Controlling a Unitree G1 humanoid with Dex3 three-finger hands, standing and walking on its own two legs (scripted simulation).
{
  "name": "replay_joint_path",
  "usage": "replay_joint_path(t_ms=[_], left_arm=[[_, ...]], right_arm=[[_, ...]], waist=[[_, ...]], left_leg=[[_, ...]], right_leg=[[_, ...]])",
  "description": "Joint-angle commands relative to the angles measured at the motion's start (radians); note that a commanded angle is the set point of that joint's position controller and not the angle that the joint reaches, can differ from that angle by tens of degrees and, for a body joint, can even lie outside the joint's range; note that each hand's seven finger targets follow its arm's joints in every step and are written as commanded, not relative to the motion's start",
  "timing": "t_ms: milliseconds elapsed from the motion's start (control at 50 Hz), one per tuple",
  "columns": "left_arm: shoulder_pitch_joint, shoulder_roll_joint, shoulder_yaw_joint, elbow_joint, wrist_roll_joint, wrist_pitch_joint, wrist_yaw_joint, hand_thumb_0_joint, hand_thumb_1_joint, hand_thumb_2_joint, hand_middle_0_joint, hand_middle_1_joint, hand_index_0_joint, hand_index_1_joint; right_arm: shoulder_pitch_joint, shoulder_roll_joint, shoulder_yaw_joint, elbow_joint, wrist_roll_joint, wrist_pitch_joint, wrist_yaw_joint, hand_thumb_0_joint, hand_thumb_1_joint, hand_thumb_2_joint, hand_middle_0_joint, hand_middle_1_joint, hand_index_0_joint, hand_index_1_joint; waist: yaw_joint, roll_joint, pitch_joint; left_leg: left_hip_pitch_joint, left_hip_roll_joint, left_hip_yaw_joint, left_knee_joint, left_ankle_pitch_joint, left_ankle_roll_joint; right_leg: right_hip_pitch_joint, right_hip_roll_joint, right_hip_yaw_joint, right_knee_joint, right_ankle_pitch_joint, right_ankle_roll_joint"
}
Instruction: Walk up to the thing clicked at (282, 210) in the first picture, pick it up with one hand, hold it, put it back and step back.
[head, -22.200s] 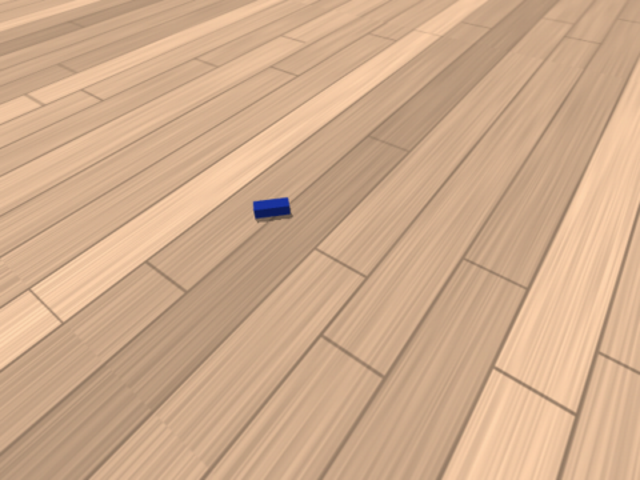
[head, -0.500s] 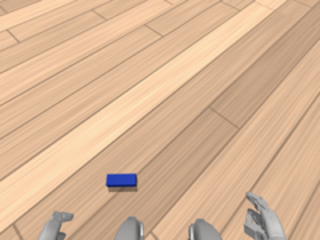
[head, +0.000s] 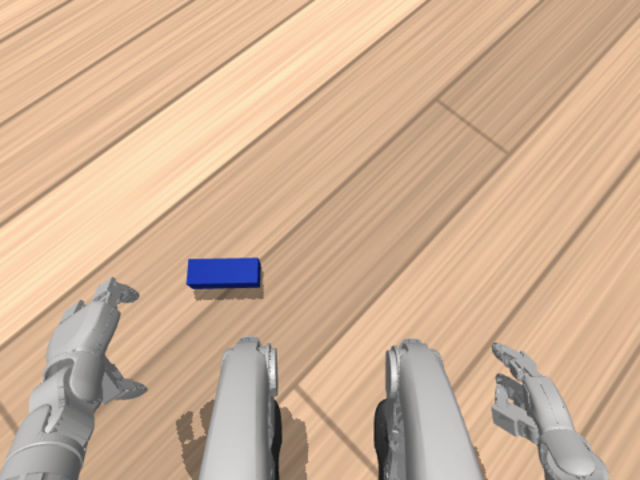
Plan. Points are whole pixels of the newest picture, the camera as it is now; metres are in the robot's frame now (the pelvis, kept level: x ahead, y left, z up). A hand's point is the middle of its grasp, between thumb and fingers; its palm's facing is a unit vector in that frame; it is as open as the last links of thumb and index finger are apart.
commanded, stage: rise first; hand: left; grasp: from above
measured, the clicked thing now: (225, 273) +0.47 +0.24 -0.49
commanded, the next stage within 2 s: none
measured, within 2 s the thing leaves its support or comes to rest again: neither
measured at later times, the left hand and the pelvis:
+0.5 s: hand (159, 304) +0.36 +0.31 -0.28, palm faces -0.48 -0.11 -0.87, open 14.2 cm; pelvis -0.05 +0.00 -0.14, yaw -3 degrees
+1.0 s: hand (175, 289) +0.40 +0.30 -0.34, palm faces -0.46 -0.02 -0.89, open 14.2 cm; pelvis -0.04 +0.00 -0.18, yaw -5 degrees
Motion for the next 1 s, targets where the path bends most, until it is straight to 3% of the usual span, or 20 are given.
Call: replay_joint_path(t_ms=[0, 60, 80, 120, 240, 300, 340, 420, 440, 460, 500, 580, 660, 680, 720, 740, 780, 820, 840, 980], left_arm=[[-0.214, 0.286, 0.073, -0.028, 0.084, -0.064, 0.030, 0.000, -0.588, 1.034, -0.074, -1.057, -0.065, -1.067], [-0.345, 0.358, 0.090, -0.010, 0.146, -0.108, 0.037, 0.000, -0.572, 1.024, -0.100, -1.031, -0.090, -1.042], [-0.371, 0.370, 0.087, 0.041, 0.168, -0.118, 0.041, 0.000, -0.580, 1.029, -0.087, -1.047, -0.080, -1.055], [-0.420, 0.399, 0.095, 0.048, 0.197, -0.140, 0.055, 0.000, -0.540, 1.013, -0.084, -1.048, -0.083, -1.049], [-0.545, 0.438, 0.082, 0.167, 0.289, -0.175, 0.107, 0.000, -0.540, 1.035, -0.049, -1.059, -0.051, -1.058], [-0.684, 0.505, 0.090, 0.139, 0.338, -0.195, 0.141, 0.000, -0.561, 1.049, -0.049, -1.031, -0.044, -1.037], [-0.641, 0.508, 0.088, 0.260, 0.363, -0.194, 0.162, 0.000, -0.565, 1.049, -0.049, -1.021, -0.044, -1.026], [-0.759, 0.540, 0.071, 0.270, 0.418, -0.216, 0.192, 0.000, -0.577, 1.055, -0.053, -0.986, -0.042, -0.997], [-0.736, 0.556, 0.082, 0.338, 0.439, -0.212, 0.201, 0.000, -0.569, 1.046, -0.053, -0.992, -0.046, -0.999], [-0.787, 0.549, 0.070, 0.281, 0.442, -0.221, 0.206, 0.000, -0.576, 1.055, -0.056, -0.977, -0.044, -0.989], [-0.730, 0.522, 0.062, 0.417, 0.462, -0.216, 0.215, 0.000, -0.563, 1.043, -0.055, -0.981, -0.048, -0.988], [-0.812, 0.558, 0.054, 0.411, 0.520, -0.234, 0.233, 0.000, -0.561, 1.034, -0.057, -0.973, -0.050, -0.979], [-0.804, 0.566, 0.062, 0.483, 0.548, -0.246, 0.256, 0.000, -0.558, 1.025, -0.057, -0.984, -0.053, -0.987], [-0.822, 0.583, 0.072, 0.457, 0.556, -0.251, 0.265, 0.000, -0.546, 1.014, -0.063, -0.979, -0.061, -0.980], [-0.878, 0.568, 0.050, 0.432, 0.569, -0.265, 0.276, 0.000, -0.541, 1.005, -0.062, -0.980, -0.062, -0.978], [-0.824, 0.583, 0.071, 0.497, 0.583, -0.259, 0.282, 0.000, -0.547, 1.008, -0.063, -0.989, -0.063, -0.988], [-0.864, 0.564, 0.055, 0.505, 0.586, -0.262, 0.296, 0.000, -0.538, 1.005, -0.066, -0.982, -0.065, -0.980], [-0.929, 0.574, 0.059, 0.452, 0.584, -0.269, 0.314, 0.000, -0.546, 1.008, -0.067, -0.981, -0.065, -0.981], [-0.904, 0.571, 0.057, 0.504, 0.591, -0.261, 0.321, 0.000, -0.542, 1.002, -0.065, -0.990, -0.065, -0.988], [-0.950, 0.571, 0.059, 0.510, 0.595, -0.230, 0.355, 0.000, -0.536, 0.993, -0.058, -1.008, -0.064, -1.000]], right_arm=[[0.129, -0.170, -0.077, -0.047, -0.005, -0.011, 0.000, 0.000, -0.907, -0.905, 0.200, 0.300, 0.200, 0.300], [0.143, -0.178, -0.080, -0.034, -0.012, 0.001, 0.003, 0.000, -0.912, -0.906, 0.200, 0.300, 0.200, 0.300], [0.150, -0.182, -0.076, -0.027, -0.014, 0.005, 0.002, 0.000, -0.916, -0.907, 0.200, 0.300, 0.200, 0.300], [0.155, -0.186, -0.074, -0.015, -0.020, 0.017, 0.004, 0.000, -0.894, -0.901, 0.200, 0.300, 0.200, 0.300], [0.204, -0.193, -0.064, 0.036, -0.034, 0.063, 0.009, 0.000, -0.869, -0.895, 0.200, 0.300, 0.200, 0.300], [0.199, -0.201, -0.058, 0.034, -0.045, 0.082, 0.011, 0.000, -0.880, -0.898, 0.200, 0.300, 0.200, 0.299], [0.194, -0.201, -0.050, 0.045, -0.051, 0.095, 0.014, 0.000, -0.883, -0.898, 0.200, 0.299, 0.200, 0.299], [0.210, -0.207, -0.041, 0.065, -0.070, 0.107, 0.019, 0.000, -0.893, -0.900, 0.200, 0.299, 0.200, 0.299], [0.215, -0.211, -0.038, 0.070, -0.074, 0.110, 0.020, 0.000, -0.896, -0.901, 0.200, 0.299, 0.200, 0.299], [0.208, -0.207, -0.037, 0.064, -0.077, 0.110, 0.023, 0.000, -0.893, -0.900, 0.200, 0.299, 0.200, 0.299], [0.222, -0.214, -0.037, 0.083, -0.084, 0.114, 0.027, 0.000, -0.895, -0.901, 0.200, 0.299, 0.200, 0.299], [0.222, -0.218, -0.036, 0.094, -0.101, 0.122, 0.033, 0.000, -0.894, -0.900, 0.200, 0.299, 0.200, 0.299], [0.229, -0.218, -0.030, 0.110, -0.115, 0.130, 0.042, 0.000, -0.897, -0.901, 0.200, 0.299, 0.200, 0.299], [0.227, -0.213, -0.030, 0.107, -0.116, 0.134, 0.043, 0.000, -0.897, -0.901, 0.200, 0.300, 0.200, 0.300], [0.225, -0.213, -0.029, 0.110, -0.126, 0.135, 0.049, 0.000, -0.897, -0.900, 0.200, 0.300, 0.200, 0.300], [0.235, -0.218, -0.030, 0.123, -0.133, 0.137, 0.049, 0.000, -0.901, -0.902, 0.200, 0.300, 0.200, 0.300], [0.233, -0.218, -0.029, 0.128, -0.139, 0.137, 0.052, 0.000, -0.897, -0.900, 0.200, 0.300, 0.200, 0.300], [0.214, -0.213, -0.024, 0.113, -0.143, 0.133, 0.053, 0.000, -0.899, -0.901, 0.200, 0.300, 0.200, 0.300], [0.210, -0.214, -0.024, 0.122, -0.144, 0.130, 0.053, 0.000, -0.901, -0.901, 0.200, 0.300, 0.200, 0.300], [0.224, -0.218, -0.020, 0.129, -0.158, 0.120, 0.058, 0.000, -0.901, -0.901, 0.200, 0.300, 0.200, 0.300]], waist=[[-0.015, 0.034, -0.567], [0.001, 0.061, -0.622], [-0.014, 0.068, -0.591], [-0.005, 0.072, -0.595], [-0.038, 0.112, -0.581], [-0.046, 0.161, -0.594], [-0.056, 0.124, -0.525], [-0.072, 0.177, -0.558], [-0.077, 0.174, -0.548], [-0.071, 0.188, -0.560], [-0.092, 0.148, -0.513], [-0.091, 0.215, -0.532], [-0.110, 0.190, -0.522], [-0.099, 0.182, -0.548], [-0.111, 0.201, -0.561], [-0.109, 0.196, -0.562], [-0.129, 0.180, -0.543], [-0.120, 0.196, -0.553], [-0.113, 0.211, -0.550], [-0.131, 0.244, -0.583]], left_leg=[[0.294, -0.040, 0.026, -0.093, 0.303, 0.037], [0.258, -0.039, 0.027, -0.041, 0.235, 0.034], [0.216, -0.039, 0.025, -0.028, 0.198, 0.033], [0.189, -0.039, 0.020, -0.012, 0.145, 0.034], [0.133, -0.041, 0.004, 0.044, 0.053, 0.035], [0.106, -0.046, 0.008, 0.080, 0.033, 0.036], [0.045, -0.049, 0.001, 0.093, -0.015, 0.040], [0.048, -0.052, 0.008, 0.145, 0.031, 0.039], [0.041, -0.052, 0.009, 0.157, 0.045, 0.038], [0.043, -0.053, 0.012, 0.164, 0.057, 0.036], [0.020, -0.049, 0.001, 0.181, 0.051, 0.038], [0.021, -0.050, 0.004, 0.204, 0.052, 0.033], [-0.012, -0.054, 0.013, 0.250, 0.106, 0.038], [-0.017, -0.055, 0.020, 0.261, 0.122, 0.040], [-0.009, -0.053, 0.021, 0.278, 0.137, 0.038], [-0.001, -0.055, 0.023, 0.286, 0.162, 0.039], [-0.022, -0.051, 0.019, 0.301, 0.154, 0.041], [-0.029, -0.053, 0.020, 0.299, 0.139, 0.039], [-0.013, -0.051, 0.021, 0.304, 0.136, 0.037], [0.000, -0.047, 0.014, 0.326, 0.168, 0.035]], right_leg=[[0.180, 0.047, -0.030, -0.127, 0.296, -0.059], [0.119, 0.049, -0.038, -0.075, 0.231, -0.063], [0.092, 0.049, -0.044, -0.056, 0.204, -0.063], [0.057, 0.049, -0.054, -0.033, 0.156, -0.062], [-0.070, 0.056, -0.082, 0.050, 0.072, -0.067], [-0.113, 0.057, -0.084, 0.078, 0.054, -0.070], [-0.151, 0.060, -0.093, 0.100, 0.014, -0.070], [-0.181, 0.056, -0.095, 0.138, 0.057, -0.073], [-0.191, 0.058, -0.098, 0.149, 0.065, -0.073], [-0.194, 0.057, -0.098, 0.156, 0.077, -0.075], [-0.232, 0.060, -0.110, 0.174, 0.077, -0.073], [-0.268, 0.059, -0.112, 0.209, 0.083, -0.078], [-0.258, 0.062, -0.117, 0.228, 0.128, -0.073], [-0.238, 0.064, -0.114, 0.225, 0.138, -0.072], [-0.249, 0.065, -0.116, 0.241, 0.151, -0.071], [-0.240, 0.066, -0.118, 0.248, 0.174, -0.071], [-0.255, 0.067, -0.122, 0.256, 0.170, -0.068], [-0.266, 0.067, -0.121, 0.255, 0.154, -0.069], [-0.285, 0.068, -0.122, 0.265, 0.150, -0.072], [-0.297, 0.068, -0.132, 0.302, 0.188, -0.071]])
